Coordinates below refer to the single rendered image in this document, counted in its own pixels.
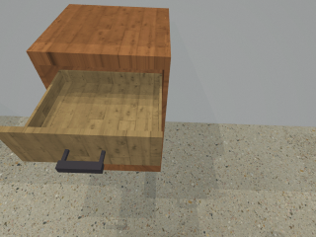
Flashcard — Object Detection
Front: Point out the drawer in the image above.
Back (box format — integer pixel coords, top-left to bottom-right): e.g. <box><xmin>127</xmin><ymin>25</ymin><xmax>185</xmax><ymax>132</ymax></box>
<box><xmin>0</xmin><ymin>69</ymin><xmax>163</xmax><ymax>166</ymax></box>

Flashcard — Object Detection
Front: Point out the cabinet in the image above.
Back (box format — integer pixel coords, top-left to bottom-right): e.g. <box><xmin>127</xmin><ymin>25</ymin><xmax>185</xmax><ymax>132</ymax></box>
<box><xmin>27</xmin><ymin>4</ymin><xmax>171</xmax><ymax>172</ymax></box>

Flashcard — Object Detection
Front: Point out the handle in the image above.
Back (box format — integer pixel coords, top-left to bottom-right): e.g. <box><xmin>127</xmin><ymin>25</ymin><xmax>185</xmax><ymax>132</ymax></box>
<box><xmin>55</xmin><ymin>149</ymin><xmax>106</xmax><ymax>174</ymax></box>

